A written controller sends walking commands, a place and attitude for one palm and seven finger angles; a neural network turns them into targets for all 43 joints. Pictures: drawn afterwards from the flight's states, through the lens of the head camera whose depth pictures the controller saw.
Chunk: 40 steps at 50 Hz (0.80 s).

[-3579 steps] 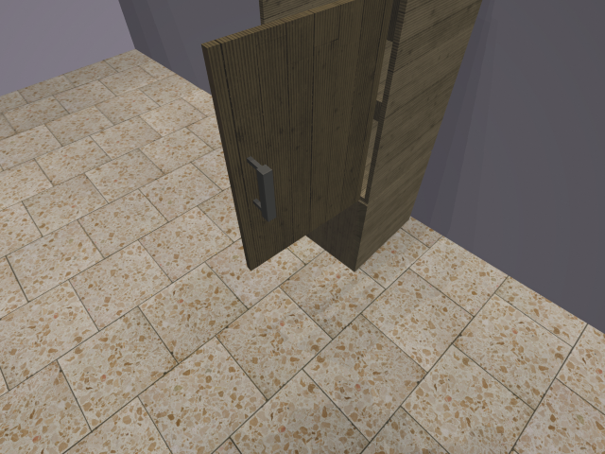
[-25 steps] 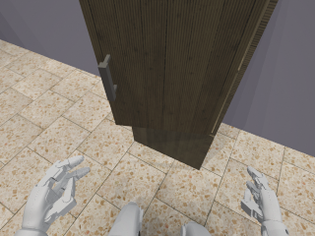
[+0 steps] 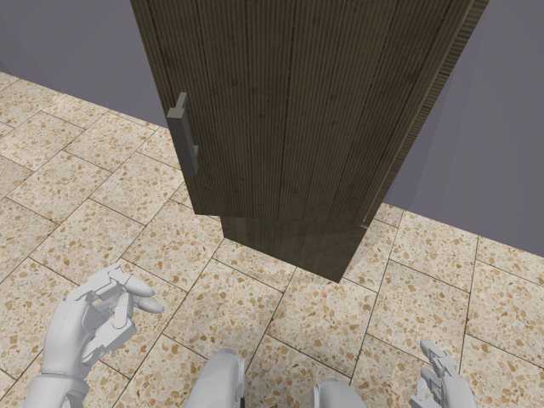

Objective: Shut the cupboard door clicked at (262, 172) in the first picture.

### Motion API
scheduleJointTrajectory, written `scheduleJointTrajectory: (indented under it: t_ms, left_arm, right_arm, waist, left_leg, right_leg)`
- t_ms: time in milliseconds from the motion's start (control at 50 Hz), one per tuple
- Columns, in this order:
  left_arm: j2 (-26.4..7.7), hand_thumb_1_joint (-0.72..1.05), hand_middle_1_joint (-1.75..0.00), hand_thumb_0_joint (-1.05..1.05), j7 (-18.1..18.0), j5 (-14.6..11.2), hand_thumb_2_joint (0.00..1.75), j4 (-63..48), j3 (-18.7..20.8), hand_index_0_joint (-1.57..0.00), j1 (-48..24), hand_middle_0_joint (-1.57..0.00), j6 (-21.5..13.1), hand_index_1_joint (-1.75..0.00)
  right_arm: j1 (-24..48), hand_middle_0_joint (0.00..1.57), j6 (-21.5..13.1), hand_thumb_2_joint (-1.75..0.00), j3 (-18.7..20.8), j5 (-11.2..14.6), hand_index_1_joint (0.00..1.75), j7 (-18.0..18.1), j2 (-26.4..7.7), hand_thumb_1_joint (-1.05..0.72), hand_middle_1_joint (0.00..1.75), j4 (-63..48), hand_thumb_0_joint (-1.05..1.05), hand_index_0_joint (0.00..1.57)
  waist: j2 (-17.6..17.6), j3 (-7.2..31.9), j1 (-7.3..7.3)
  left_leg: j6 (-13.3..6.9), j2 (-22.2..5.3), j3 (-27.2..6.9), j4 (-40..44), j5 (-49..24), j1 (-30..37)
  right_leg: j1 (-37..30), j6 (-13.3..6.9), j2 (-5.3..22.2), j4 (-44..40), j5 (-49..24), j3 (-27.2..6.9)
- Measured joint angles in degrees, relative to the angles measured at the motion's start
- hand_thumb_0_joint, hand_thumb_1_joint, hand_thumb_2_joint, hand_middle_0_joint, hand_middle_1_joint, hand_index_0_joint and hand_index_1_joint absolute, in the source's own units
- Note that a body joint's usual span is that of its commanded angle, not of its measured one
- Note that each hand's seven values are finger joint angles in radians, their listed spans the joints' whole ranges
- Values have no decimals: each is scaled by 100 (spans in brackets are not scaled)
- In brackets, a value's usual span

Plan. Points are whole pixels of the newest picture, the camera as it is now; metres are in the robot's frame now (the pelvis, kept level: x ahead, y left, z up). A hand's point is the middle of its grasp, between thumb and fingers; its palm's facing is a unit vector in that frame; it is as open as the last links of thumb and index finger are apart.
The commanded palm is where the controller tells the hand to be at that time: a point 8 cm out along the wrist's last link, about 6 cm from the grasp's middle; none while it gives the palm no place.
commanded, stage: raise the hand and make a fist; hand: left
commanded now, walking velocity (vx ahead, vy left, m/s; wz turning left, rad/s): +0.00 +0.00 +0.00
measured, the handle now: (186, 135) +0.53 +0.19 +0.06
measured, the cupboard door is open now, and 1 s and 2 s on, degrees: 20 20 20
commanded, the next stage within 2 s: bring the fist close to the handle in 0.98 s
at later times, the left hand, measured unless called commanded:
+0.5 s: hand (120, 324) +0.21 +0.20 +0.06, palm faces +0.01 -1.00 -0.03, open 3.1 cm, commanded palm +0.19 +0.25 +0.06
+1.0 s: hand (140, 317) +0.22 +0.18 +0.06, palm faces +0.00 -1.00 -0.03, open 3.1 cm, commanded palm +0.20 +0.23 +0.07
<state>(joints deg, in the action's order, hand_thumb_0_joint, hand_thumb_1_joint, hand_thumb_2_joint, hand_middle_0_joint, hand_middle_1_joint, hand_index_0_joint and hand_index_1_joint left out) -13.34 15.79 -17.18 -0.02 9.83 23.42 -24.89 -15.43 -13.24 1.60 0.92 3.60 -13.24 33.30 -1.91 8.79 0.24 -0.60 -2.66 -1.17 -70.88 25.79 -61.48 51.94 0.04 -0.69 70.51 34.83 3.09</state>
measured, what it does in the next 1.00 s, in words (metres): stands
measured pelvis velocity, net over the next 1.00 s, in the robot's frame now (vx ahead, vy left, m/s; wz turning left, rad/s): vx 0.00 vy -0.01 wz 0.01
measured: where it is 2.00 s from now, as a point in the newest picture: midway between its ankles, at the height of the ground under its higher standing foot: outside the picture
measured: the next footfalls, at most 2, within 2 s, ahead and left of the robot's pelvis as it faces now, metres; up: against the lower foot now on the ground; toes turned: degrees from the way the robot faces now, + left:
none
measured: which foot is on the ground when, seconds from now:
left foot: down 0.00-1.00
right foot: down 0.00-1.00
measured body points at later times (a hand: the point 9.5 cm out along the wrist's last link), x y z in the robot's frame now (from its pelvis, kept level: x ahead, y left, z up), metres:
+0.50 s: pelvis +0.00 +0.01 +0.01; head +0.05 +0.03 +0.45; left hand +0.20 +0.25 +0.07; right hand +0.20 -0.20 -0.06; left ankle +0.08 +0.11 -0.63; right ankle +0.00 -0.13 -0.63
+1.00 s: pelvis +0.00 -0.01 +0.00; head +0.06 +0.00 +0.45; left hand +0.21 +0.23 +0.07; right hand +0.18 -0.24 -0.07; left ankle +0.08 +0.11 -0.63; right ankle +0.00 -0.13 -0.63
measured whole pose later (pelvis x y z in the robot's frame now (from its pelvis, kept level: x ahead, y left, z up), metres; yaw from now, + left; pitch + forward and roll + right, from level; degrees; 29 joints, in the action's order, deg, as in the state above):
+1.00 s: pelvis +0.00 -0.01 +0.00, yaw +1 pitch +15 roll -3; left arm -13.8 14.7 -16.7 -1.5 8.2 22.1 -22.1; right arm -14.5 -10.2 -0.3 1.0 3.4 -13.4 29.4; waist -2.7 9.1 0.5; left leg 0.2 -2.8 -2.3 -70.1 25.8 -59.2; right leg 49.3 -0.7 -1.2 69.4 34.9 4.1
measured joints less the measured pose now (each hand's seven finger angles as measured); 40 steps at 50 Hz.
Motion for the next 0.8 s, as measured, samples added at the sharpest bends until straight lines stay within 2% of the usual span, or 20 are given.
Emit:
scheduleJointTrajectory:
  t_ms: [220, 420, 580, 800]
  left_arm:
    - [-16, 90, -127, 2, -168, 143, 90, -396, -188, -108, 47, -109, 208, -127]
    - [-89, 90, -144, 2, -145, 188, 90, -415, -208, -124, -47, -125, 398, -145]
    - [-132, 90, -149, 2, -134, 143, 90, -341, -150, -129, -104, -129, 450, -149]
    - [-101, 90, -150, 2, -137, 69, 90, -193, -143, -130, -96, -130, 328, -150]
  right_arm:
    - [425, 20, 193, -90, -152, -18, 30, -63, 100, -90, 30, -430, 1, 20]
    - [362, 20, 292, -90, -370, -36, 30, -101, 160, -90, 30, -607, 1, 20]
    - [143, 20, 322, -90, -342, -20, 30, -80, 76, -90, 30, -496, 1, 20]
    - [-11, 20, 294, -90, -212, 7, 30, -39, -45, -90, 30, -383, 1, 20]
  waist:
    - [25, -9, 82]
    - [-19, -4, 107]
    - [-58, -6, 38]
    - [-75, 7, -21]
  left_leg:
    - [-71, 47, -70, -13, 6, 67]
    - [-57, 51, -149, 58, -37, 194]
    - [-22, 29, -149, 122, -68, 264]
    - [41, -4, -115, 142, -66, 271]
  right_leg:
    - [-168, 69, 26, -126, -42, 72]
    - [-340, 55, 9, -254, -97, 148]
    - [-383, 21, -12, -283, -118, 142]
    - [-321, -38, -37, -207, -79, 102]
